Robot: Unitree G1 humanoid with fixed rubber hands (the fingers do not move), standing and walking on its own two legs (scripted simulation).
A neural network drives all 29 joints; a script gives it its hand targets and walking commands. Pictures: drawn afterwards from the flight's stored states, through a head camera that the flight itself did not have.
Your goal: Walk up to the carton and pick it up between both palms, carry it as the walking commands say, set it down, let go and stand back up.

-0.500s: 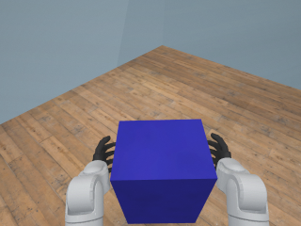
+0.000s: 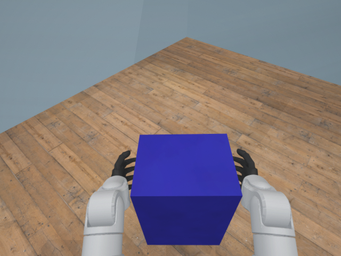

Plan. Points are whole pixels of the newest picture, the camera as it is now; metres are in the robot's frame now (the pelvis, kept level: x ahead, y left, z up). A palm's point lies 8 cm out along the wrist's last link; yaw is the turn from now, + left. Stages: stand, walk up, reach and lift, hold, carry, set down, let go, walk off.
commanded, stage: carry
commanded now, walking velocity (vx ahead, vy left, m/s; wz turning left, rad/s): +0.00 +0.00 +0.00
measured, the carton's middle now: (183, 194) +0.27 +0.00 -0.02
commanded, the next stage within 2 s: none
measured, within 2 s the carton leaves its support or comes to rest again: neither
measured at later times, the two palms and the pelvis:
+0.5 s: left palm (108, 180) +0.26 +0.16 +0.08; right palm (242, 174) +0.27 -0.13 +0.09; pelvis +0.00 +0.01 -0.01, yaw +4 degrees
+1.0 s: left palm out of the picture +0.08 +0.22 +0.05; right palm (214, 221) +0.18 -0.05 +0.07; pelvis -0.12 +0.00 -0.01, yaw +18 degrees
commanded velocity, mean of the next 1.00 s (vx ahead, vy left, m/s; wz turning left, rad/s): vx -0.19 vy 0.00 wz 0.46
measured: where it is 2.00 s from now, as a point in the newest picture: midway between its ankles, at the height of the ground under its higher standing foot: outside the picture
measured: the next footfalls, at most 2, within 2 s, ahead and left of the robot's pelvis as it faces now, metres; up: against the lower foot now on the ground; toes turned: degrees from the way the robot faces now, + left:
left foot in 0.82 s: -0.05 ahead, +0.11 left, +0.00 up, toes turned +19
right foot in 1.22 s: -0.18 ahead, -0.16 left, +0.00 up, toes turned +45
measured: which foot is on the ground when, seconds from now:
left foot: down 0.00-0.62, up 0.64-0.80, down 0.82-1.00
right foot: down 0.00-0.82, up 0.84-1.00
